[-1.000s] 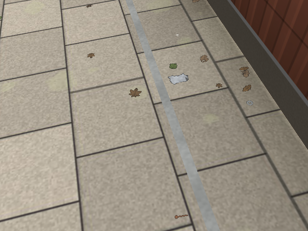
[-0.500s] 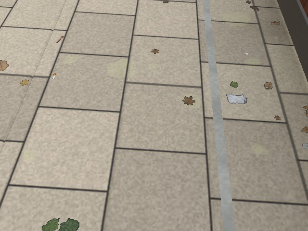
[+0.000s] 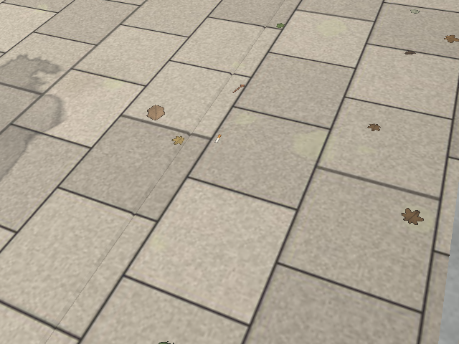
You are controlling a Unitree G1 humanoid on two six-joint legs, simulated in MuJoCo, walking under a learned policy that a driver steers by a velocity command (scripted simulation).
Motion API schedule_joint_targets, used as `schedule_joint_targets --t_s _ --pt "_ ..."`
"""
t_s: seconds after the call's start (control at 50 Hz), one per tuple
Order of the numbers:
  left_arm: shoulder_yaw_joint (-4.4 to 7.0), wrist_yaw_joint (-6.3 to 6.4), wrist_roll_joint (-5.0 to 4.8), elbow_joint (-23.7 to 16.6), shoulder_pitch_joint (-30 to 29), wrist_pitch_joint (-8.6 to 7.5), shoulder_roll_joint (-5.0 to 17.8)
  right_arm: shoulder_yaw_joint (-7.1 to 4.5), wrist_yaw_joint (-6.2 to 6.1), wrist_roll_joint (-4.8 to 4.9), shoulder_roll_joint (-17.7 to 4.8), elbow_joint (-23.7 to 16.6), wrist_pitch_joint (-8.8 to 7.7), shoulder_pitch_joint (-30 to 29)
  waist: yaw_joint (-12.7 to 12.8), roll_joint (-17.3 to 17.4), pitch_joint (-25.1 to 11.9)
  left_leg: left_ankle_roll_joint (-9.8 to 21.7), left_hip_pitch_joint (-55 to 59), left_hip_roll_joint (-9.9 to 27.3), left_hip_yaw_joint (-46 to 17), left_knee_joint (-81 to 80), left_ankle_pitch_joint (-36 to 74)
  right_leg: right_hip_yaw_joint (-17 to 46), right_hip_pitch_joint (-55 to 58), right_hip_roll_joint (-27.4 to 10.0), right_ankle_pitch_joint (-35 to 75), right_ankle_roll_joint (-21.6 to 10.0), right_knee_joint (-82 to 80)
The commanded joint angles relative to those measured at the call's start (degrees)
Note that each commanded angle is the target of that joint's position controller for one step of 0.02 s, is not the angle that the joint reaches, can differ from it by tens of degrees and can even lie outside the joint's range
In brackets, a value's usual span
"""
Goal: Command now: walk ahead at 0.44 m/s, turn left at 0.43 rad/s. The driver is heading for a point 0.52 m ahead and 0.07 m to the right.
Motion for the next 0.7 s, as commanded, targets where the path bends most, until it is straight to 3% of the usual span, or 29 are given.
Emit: schedule_joint_targets --t_s 0.02,0.1,0.14,0.16,0.18,0.2,0.22,0.24,0.26,0.28,0.32,0.4,0.46,0.56,0.6,0.64,0.66,0.68,0.7 --pt "1.36 -0.29 0.03 -0.6 3.1 -1.03 7.2 1.05 0.46 -0.05 -0.4 -6.7 -1.48 -11.5 2.3 -9.8 8.3 0.2 -7.6 -0.1 3.1 -9.3 1.2 6.5 1.3 -13.0 14.8 -6.5 -5.5" --pt "1.24 -0.07 -0.45 2.7 5.8 -0.48 8.2 2.31 0.5 -0.39 0.6 -8.3 -2.08 -15.5 2.5 -11.4 8.5 3.6 2.6 -0.8 10.5 -21.8 -3.2 3.0 1.5 -14.1 28.7 -6.7 -3.1" --pt "1.13 0.04 -0.82 4.5 6.2 -0.02 9.3 1.97 -0.56 -0.43 -0.3 -6.7 -2.62 -10.1 -1.1 -12.1 5.0 6.7 13.6 -4.2 12.8 -25.1 -6.3 2.0 1.7 -14.7 52.3 -6.7 5.6" --pt "0.98 0.09 -1.23 5.2 5.9 0.22 9.8 1.38 -1.36 -0.5 -1.4 -3.8 -3.34 -1.4 -5.8 -11.1 0.0 8.2 24.5 -5.6 12.7 -28.9 -3.9 1.0 0.1 -13.7 58.4 -5.9 15.2" --pt "0.63 0.05 -1.79 4.8 4.8 0.2 9.3 0.44 -2.32 -1.22 -3.8 -0.4 -4.12 8.8 -10.5 -9.9 -6.2 9.7 40.5 -2.4 8.8 -30.4 -1.1 0.4 -8.6 -12.0 50.0 -4.9 27.0" --pt "-0.99 -0.89 -3.11 0.9 4.5 -0.12 3.4 -1.1 -3.53 -2.52 -10.1 0.7 -4.44 17.3 -12.7 1.4 -16.2 14.2 60.6 16.4 -13.8 -32.8 -12.1 -0.7 -28.0 -6.3 19.4 -2.5 47.5" --pt "-0.12 -0.61 -2.88 0.5 5.1 -0.07 4.5 -1.61 -4.12 -0.49 -12.5 1.1 -4.17 18.3 -11.3 6.2 -21.7 16.9 61.1 27.2 -33.8 -39.8 -3.5 5.8 -35.5 1.3 -13.1 -2.3 61.3" --pt "1.23 -0.25 -2.27 0.0 0.0 0.23 7.9 -1.2 -4.42 0.69 -10.8 1.5 -4.15 13.9 -10.2 0.5 -13.2 15.4 53.2 23.7 -23.8 -39.3 2.5 12.1 -38.2 -1.3 -8.7 -3.2 63.1" --pt "0.68 -0.57 -2.31 -0.1 -1.0 -0.08 5.7 0.01 -4.44 0.78 -6.7 1.9 -4.58 9.7 -7.4 0.4 -5.3 13.5 44.5 20.9 -14.8 -40.9 6.6 11.3 -37.8 -3.6 -5.1 -3.5 59.8" --pt "0.67 -0.75 -1.98 1.2 0.0 0.24 4.4 1.03 -4.26 0.78 -3.1 1.9 -5.09 6.5 -5.2 -0.2 -0.9 10.5 38.2 17.6 -8.8 -43.5 7.1 10.6 -35.8 -5.2 -3.0 -3.5 55.3" --pt "0.64 -1.52 -0.09 3.4 3.2 2.11 2.5 2.05 -4.47 1.15 -0.1 2.3 -6.0 3.9 -2.3 2.5 2.1 8.0 30.9 13.8 -1.6 -46.9 7.0 9.8 -31.4 -5.7 -0.3 -2.6 52.5" --pt "1.12 -2.86 -0.1 1.6 -2.0 3.4 1.5 1.77 -4.66 1.58 -1.1 4.4 -7.94 6.5 -1.3 2.3 4.8 8.0 30.1 12.9 5.2 -50.7 12.5 8.8 -37.1 -5.6 6.6 -1.7 50.9" --pt "0.9 -3.34 -0.11 -0.9 -8.9 3.25 1.2 2.16 -4.94 1.41 0.1 5.6 -8.15 8.2 -1.9 1.6 6.8 8.0 31.1 11.9 9.9 -51.1 16.1 7.5 -41.2 -5.4 13.4 -1.3 44.1" --pt "-0.41 -4.46 0.25 -5.1 -19.3 2.86 0.2 2.0 -5.88 1.55 -1.9 7.8 -8.09 11.9 -4.0 0.3 8.2 7.2 35.6 13.1 15.0 -50.2 24.9 1.8 -37.5 -3.5 18.7 -3.0 27.1" --pt "-0.39 -4.33 0.58 -5.7 -19.8 2.73 0.7 1.96 -6.29 1.45 -2.7 8.9 -7.6 13.2 -3.6 -0.4 7.8 6.5 39.8 13.7 16.6 -45.7 38.5 -0.1 -35.0 -1.2 15.7 -4.8 23.4" --pt "-0.09 -3.54 1.19 -4.0 -14.1 2.39 1.4 1.71 -6.88 1.31 -4.2 9.7 -6.92 13.5 -1.5 1.4 4.1 5.7 42.8 13.6 17.2 -35.4 57.8 -2.2 -28.2 3.4 10.5 -6.7 22.4" --pt "0.42 -3.11 1.43 -2.2 -8.2 1.9 2.6 1.56 -7.01 1.19 -5.0 9.8 -6.47 13.0 0.9 2.0 0.9 5.5 42.3 13.4 16.9 -27.0 59.2 -1.2 -22.0 5.0 9.8 -7.9 20.7" --pt "1.16 -2.62 2.04 0.1 -1.4 1.09 4.1 1.58 -6.91 1.74 -5.2 9.4 -6.11 11.9 4.2 0.9 -2.9 4.8 38.6 12.0 17.2 -15.6 51.2 0.5 -12.2 5.4 15.5 -9.3 14.4" --pt "2.53 -1.79 2.56 1.3 3.9 0.57 8.9 2.01 -6.56 2.48 -3.8 7.9 -6.25 12.0 6.3 -3.9 -8.5 3.5 27.9 8.1 17.9 1.8 27.3 9.2 1.4 -3.6 32.7 -12.2 15.0"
